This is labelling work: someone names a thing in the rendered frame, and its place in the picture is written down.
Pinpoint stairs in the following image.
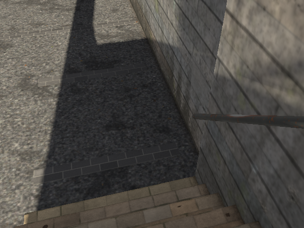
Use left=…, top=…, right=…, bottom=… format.
left=14, top=176, right=262, bottom=228

